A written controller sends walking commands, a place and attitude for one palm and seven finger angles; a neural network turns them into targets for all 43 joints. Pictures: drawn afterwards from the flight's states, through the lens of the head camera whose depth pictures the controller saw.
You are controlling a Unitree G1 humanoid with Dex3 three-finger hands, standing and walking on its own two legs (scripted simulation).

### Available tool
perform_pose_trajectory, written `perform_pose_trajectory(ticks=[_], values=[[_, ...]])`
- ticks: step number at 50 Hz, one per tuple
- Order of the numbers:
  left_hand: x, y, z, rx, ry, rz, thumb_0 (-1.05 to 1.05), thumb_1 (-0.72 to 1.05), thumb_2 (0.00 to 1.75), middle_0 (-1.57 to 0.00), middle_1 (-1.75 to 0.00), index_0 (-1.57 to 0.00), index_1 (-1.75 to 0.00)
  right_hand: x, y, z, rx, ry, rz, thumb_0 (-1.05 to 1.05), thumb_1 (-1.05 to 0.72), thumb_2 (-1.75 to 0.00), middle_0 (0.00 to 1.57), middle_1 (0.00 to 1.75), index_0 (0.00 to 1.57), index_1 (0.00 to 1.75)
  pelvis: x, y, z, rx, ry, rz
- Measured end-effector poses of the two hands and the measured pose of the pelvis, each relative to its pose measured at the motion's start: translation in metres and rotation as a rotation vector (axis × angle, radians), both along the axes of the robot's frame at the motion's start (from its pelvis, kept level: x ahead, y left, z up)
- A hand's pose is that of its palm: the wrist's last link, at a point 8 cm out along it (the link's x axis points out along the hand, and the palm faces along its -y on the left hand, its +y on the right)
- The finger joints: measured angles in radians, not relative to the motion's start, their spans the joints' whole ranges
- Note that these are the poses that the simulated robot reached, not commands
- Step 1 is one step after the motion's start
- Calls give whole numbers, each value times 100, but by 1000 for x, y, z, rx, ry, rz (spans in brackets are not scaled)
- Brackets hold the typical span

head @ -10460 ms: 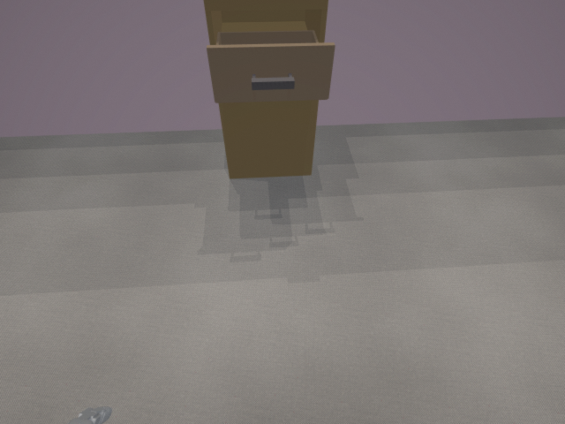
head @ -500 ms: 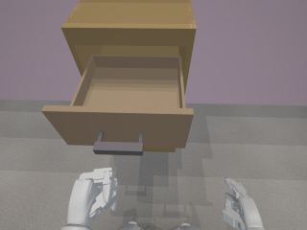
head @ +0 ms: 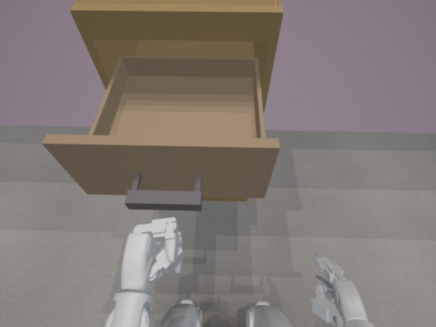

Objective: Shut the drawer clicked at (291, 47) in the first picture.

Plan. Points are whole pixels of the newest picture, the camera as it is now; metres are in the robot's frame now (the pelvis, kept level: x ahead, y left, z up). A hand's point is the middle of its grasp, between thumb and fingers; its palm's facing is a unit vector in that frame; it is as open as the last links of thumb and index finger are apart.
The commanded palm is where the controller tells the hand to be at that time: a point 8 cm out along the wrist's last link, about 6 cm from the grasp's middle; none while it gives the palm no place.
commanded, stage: bring the fist close to the handle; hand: left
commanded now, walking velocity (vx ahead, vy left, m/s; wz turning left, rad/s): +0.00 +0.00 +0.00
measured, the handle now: (166, 189) +0.35 +0.11 +0.04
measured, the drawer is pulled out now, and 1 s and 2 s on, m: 0.30 0.29 0.16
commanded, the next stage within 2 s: push the drawer shut in 0.48 s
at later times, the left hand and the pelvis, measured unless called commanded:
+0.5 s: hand (192, 244) +0.26 +0.05 +0.03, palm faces -0.04 -1.00 +0.01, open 3.3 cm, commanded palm +0.23 +0.11 +0.04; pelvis +0.00 +0.00 +0.00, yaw +0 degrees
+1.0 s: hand (189, 230) +0.28 +0.06 +0.03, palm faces -0.05 -1.00 -0.01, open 3.1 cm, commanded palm +0.28 +0.12 +0.04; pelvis -0.01 +0.00 +0.00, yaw +0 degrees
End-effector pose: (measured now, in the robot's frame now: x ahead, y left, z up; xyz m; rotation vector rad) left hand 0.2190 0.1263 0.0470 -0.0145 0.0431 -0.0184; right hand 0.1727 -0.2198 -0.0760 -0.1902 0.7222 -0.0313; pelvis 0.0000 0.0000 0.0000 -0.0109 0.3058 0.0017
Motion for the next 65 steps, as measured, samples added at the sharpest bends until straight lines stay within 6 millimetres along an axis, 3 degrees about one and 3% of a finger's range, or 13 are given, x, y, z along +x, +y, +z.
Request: perform_pose_trajectory(ticks=[8, 33, 48, 65], values=[[16, -8, -15, 0, 5, -26, 1, 90, 90, -140, -160, -140, -160, -1, 2, -12, -2, 36, 1, 1, -91, -90, 20, 30, 20, 30, -2, 1, -7, -1, 25, 1], [20, -12, -10, 11, 2, -1, 1, 90, 90, -140, -160, -140, -160, -4, 1, -12, 5, 74, -14, 1, -91, -90, 20, 30, 20, 30, 2, 2, -2, 2, 23, -2], [39, -9, -13, 23, -17, -29, -1, 88, 93, -140, -160, -140, -160, -14, -5, -15, -15, 108, -22, 1, -91, -90, 20, 30, 20, 30, -3, 1, -2, -2, 20, 6], [90, -6, -15, 40, -34, -36, -3, 84, 93, -140, -160, -140, -160, -52, -10, -24, -34, 210, -69, 1, -91, -90, 20, 30, 20, 30, -17, 6, -1, -8, 21, 1]])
